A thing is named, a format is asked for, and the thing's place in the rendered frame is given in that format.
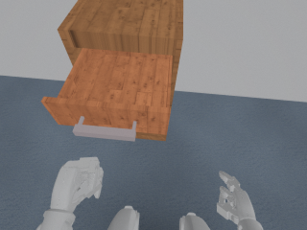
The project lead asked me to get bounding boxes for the robot left forearm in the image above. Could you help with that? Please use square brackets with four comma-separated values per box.
[36, 209, 76, 230]

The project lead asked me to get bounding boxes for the robot left thigh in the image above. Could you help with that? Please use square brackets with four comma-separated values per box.
[107, 208, 140, 230]

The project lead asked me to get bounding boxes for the robot right thigh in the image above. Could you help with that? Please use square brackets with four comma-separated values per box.
[179, 215, 210, 230]

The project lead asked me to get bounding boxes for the cabinet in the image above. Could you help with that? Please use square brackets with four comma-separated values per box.
[58, 0, 183, 141]

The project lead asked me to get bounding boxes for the robot left hand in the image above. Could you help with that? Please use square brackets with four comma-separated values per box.
[50, 157, 104, 213]

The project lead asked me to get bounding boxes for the drawer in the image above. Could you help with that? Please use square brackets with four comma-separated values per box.
[41, 48, 173, 135]

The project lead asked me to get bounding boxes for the robot thigh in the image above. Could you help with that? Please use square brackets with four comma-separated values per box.
[179, 215, 210, 230]
[107, 208, 140, 230]

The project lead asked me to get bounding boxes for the robot right forearm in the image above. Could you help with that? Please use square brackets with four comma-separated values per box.
[237, 218, 264, 230]

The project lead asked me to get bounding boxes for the handle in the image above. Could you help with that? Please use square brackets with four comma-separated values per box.
[73, 116, 137, 142]

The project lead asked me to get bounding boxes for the robot right hand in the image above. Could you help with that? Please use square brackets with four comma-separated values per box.
[216, 171, 256, 226]

